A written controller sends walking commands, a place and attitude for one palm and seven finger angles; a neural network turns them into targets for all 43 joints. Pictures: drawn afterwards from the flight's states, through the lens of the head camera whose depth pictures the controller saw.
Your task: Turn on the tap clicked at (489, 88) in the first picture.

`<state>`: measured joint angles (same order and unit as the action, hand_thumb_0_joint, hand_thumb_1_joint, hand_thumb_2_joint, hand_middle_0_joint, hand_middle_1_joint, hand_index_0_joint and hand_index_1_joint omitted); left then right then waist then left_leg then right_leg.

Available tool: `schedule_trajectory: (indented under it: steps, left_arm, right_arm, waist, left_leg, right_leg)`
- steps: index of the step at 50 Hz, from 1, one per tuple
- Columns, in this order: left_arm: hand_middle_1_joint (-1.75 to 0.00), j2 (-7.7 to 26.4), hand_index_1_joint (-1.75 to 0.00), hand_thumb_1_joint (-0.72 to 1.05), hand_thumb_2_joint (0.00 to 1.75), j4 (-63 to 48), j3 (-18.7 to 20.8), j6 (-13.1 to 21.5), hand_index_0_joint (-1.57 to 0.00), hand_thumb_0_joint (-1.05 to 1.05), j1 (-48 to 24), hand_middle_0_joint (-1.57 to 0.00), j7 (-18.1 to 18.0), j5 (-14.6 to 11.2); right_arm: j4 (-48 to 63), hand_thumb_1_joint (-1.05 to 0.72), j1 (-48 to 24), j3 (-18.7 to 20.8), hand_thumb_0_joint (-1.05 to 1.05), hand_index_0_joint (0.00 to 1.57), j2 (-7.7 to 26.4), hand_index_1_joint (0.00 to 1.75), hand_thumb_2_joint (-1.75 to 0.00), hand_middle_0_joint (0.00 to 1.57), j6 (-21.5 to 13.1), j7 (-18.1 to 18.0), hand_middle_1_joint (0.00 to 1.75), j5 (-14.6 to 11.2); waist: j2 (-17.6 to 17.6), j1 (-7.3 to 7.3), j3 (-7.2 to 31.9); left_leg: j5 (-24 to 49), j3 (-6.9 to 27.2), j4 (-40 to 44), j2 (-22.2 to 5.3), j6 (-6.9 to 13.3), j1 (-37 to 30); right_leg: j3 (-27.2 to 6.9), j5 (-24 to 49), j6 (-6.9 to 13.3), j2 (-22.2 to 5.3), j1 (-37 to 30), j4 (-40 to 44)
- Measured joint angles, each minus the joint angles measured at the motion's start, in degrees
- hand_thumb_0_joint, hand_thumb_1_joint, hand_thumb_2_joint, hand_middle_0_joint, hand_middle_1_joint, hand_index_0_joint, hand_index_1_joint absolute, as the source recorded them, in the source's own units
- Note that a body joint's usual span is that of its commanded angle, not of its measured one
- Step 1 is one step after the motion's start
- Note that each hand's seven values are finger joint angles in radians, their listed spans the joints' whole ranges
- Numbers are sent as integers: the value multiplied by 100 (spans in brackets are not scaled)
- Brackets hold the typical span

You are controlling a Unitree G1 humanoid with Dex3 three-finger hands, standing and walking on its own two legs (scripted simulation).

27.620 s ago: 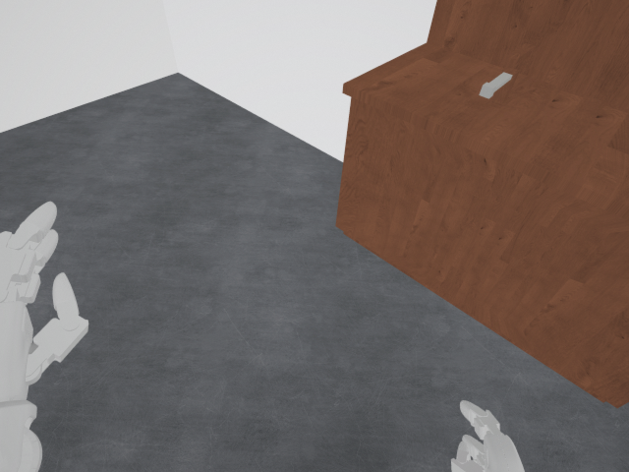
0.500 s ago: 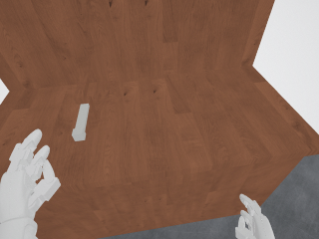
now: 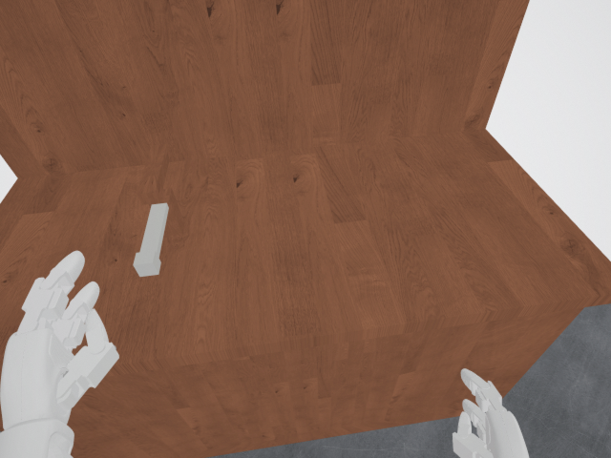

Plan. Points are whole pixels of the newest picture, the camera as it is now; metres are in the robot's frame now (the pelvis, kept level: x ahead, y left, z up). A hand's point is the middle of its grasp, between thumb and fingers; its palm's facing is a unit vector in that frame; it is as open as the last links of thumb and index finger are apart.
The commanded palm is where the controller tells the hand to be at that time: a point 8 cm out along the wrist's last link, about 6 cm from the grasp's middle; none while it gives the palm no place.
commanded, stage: reach beside the lever's end, fingers flat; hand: left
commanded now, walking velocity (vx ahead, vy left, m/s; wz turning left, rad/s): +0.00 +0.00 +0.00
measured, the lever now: (147, 263) +0.35 +0.29 +0.06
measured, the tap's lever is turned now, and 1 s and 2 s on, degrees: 0 0 0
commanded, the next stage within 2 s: none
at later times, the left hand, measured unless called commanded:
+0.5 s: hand (118, 324) +0.22 +0.25 +0.12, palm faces +0.44 -0.89 -0.11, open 7.4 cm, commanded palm +0.18 +0.29 +0.12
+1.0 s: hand (121, 307) +0.25 +0.27 +0.10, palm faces +0.47 -0.88 -0.11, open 7.6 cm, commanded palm +0.21 +0.31 +0.09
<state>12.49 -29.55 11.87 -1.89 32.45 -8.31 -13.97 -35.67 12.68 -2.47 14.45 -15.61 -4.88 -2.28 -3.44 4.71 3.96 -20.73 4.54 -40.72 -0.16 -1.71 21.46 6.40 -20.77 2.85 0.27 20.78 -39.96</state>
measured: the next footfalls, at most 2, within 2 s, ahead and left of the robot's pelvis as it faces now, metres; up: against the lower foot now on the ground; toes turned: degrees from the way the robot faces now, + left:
none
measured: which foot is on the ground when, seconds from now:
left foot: down 0.00-1.00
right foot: down 0.00-1.00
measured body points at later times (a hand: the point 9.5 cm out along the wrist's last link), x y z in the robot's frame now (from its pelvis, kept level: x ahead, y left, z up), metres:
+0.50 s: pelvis +0.00 +0.01 +0.00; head +0.00 -0.01 +0.45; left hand +0.19 +0.29 +0.12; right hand +0.18 -0.22 -0.08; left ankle +0.01 +0.14 -0.72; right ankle +0.01 -0.08 -0.72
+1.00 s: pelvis -0.01 +0.02 +0.00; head +0.01 +0.00 +0.45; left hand +0.22 +0.31 +0.11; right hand +0.18 -0.22 -0.09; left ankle +0.01 +0.14 -0.72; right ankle +0.01 -0.08 -0.72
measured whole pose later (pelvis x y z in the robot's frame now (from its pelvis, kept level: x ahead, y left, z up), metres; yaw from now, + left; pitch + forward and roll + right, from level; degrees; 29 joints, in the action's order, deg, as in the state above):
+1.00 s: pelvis -0.01 +0.02 +0.00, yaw -1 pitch +3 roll +0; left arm 12.6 -3.5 15.4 5.3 12.6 -9.3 -11.7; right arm -38.1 10.6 -2.0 13.9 -11.2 -4.9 -1.6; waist -2.3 2.7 2.6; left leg -19.7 2.9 -40.1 0.3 -0.6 23.9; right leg 4.8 -19.1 1.7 -0.2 23.6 -39.1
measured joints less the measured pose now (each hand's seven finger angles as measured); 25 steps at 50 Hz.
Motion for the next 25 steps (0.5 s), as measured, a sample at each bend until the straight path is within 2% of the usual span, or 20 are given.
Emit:
schedule_trajectory:
  steps: [6, 18, 25]
  left_arm:
    - [-30, 0, -30, 90, 90, 211, 55, 36, -21, 1, -130, -20, 16, -14]
    - [-30, 13, -30, 90, 90, 979, 102, 138, -20, 1, -919, -20, -63, 74]
    - [-30, 11, -30, 90, 90, 1225, 158, 175, -20, 1, -984, -20, -60, 81]
  right_arm:
    - [-38, -90, -8, -4, 1, 20, -16, 30, -90, 20, 40, -25, 30, -13]
    - [-147, -90, -96, -30, 1, 20, -31, 30, -90, 20, 89, -54, 30, 9]
    - [-110, -90, -68, -2, 1, 20, -46, 30, -90, 20, 209, -25, 30, 29]
  waist:
    - [9, -3, -21]
    - [54, -93, -127]
    - [87, -146, -84]
  left_leg:
    - [20, -7, 21, 10, 12, 5]
    - [78, -32, 55, 25, 37, 75]
    - [93, -120, 130, 26, 66, 60]
  right_leg:
    - [-6, 20, -12, -10, 5, 19]
    - [-32, 97, -40, -24, 72, 77]
    - [-119, 131, -70, -26, 96, 128]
